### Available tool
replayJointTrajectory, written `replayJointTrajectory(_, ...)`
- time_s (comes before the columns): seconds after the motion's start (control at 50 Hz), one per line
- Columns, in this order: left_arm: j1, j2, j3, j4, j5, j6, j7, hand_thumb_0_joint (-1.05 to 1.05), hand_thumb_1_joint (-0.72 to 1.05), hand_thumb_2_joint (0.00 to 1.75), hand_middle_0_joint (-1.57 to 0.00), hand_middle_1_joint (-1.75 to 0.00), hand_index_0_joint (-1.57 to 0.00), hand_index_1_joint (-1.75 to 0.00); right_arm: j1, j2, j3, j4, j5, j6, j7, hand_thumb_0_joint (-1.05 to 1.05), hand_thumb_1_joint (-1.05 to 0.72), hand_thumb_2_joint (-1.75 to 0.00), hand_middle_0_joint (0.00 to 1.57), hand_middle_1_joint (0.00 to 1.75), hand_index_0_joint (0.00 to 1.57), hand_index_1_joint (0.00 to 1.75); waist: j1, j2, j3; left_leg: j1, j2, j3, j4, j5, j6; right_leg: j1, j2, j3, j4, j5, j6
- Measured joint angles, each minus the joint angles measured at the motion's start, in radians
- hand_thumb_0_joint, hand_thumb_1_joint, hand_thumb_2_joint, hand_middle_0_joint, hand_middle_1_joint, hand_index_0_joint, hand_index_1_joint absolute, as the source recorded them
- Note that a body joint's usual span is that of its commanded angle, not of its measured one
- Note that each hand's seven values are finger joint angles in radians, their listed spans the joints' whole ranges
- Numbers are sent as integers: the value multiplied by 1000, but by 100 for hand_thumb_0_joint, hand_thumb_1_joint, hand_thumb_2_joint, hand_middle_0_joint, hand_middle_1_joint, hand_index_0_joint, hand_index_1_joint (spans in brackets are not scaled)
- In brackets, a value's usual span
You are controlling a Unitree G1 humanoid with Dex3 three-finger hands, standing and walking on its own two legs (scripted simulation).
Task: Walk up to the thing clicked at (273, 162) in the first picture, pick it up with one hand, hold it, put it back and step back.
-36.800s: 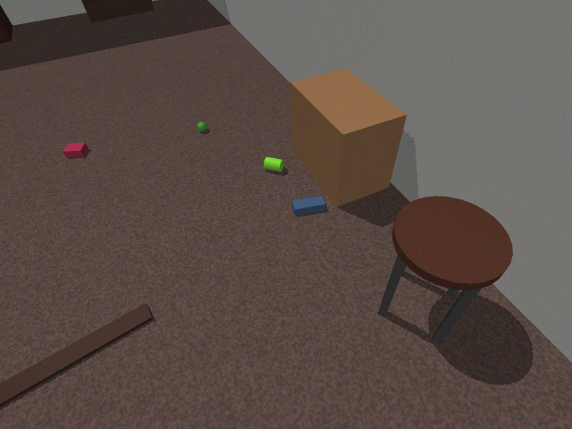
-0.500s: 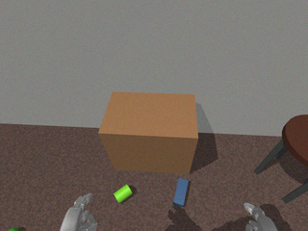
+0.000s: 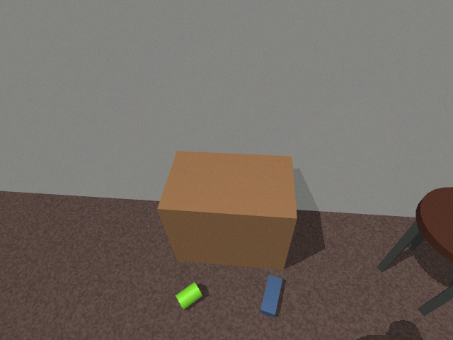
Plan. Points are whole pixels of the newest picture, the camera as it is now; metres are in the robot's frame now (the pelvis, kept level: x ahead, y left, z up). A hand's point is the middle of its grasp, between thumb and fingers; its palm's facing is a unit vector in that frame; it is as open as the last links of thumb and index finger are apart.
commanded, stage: stand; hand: left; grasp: from above
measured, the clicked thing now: (188, 295) +0.46 +0.24 -0.74
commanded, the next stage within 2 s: step back in 1.92 s
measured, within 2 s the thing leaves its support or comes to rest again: neither
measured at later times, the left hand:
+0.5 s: hand out of the picture +0.04 +0.24 -0.16, palm faces +0.02 -0.94 -0.34, open 7.4 cm
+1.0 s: hand out of the picture +0.08 +0.24 -0.15, palm faces +0.02 -0.94 -0.34, open 7.4 cm
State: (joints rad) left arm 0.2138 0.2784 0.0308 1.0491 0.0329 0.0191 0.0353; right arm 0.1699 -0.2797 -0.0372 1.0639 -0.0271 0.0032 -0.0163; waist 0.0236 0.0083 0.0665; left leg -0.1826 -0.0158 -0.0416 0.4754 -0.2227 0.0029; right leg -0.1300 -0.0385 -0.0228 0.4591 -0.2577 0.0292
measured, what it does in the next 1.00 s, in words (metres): stands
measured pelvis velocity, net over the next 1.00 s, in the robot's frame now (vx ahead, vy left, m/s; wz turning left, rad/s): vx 0.01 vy -0.01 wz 0.00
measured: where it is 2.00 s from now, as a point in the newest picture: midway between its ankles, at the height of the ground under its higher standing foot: outside the picture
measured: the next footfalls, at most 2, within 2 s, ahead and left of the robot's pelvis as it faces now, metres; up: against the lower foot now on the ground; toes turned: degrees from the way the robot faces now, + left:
none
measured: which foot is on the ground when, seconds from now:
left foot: down 0.00-1.00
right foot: down 0.00-1.00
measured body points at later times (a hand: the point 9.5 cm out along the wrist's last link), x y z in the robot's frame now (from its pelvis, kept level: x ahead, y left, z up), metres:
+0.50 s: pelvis +0.00 -0.01 +0.01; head +0.00 -0.01 +0.46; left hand +0.04 +0.29 -0.13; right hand +0.06 -0.30 -0.13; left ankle +0.03 +0.12 -0.74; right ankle +0.00 -0.14 -0.74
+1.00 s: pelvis +0.01 -0.01 +0.01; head +0.02 -0.01 +0.46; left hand +0.08 +0.29 -0.13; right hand +0.09 -0.30 -0.13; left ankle +0.03 +0.12 -0.74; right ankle +0.00 -0.14 -0.74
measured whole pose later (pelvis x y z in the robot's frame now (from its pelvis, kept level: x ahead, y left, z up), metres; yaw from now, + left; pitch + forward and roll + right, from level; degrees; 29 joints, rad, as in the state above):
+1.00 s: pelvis +0.01 -0.01 +0.01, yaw +0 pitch -3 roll +0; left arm 0.11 0.31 0.03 1.15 0.02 0.00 0.02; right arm 0.11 -0.32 -0.01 1.14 -0.01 0.00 -0.01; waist 0.01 0.01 0.07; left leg -0.12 -0.01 -0.05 0.34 -0.17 -0.01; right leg -0.07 -0.03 -0.03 0.33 -0.21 0.02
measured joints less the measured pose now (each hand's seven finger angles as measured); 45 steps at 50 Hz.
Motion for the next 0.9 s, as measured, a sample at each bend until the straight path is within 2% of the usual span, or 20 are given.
replayJointTrajectory(0.28, -30, 21, -2, 84, -1, -17, -4, 1, 90, 90, -20, -30, -20, -30, -30, -18, -2, 57, 6, 5, 8, 1, -90, -90, 21, 30, 20, 30, -4, 12, -1, 39, 6, -8, -81, 51, -6, 42, 6, -8, -85, 51, -4)
replayJointTrajectory(0.9, -103, 31, -3, 101, -15, -21, -16, 1, 90, 90, -20, -30, -20, -30, -54, -42, 24, 81, 12, -6, 6, 1, -90, -90, 21, 30, 20, 30, -15, 4, 3, 60, 12, -5, -125, 52, -11, 63, 11, -6, -132, 54, -8)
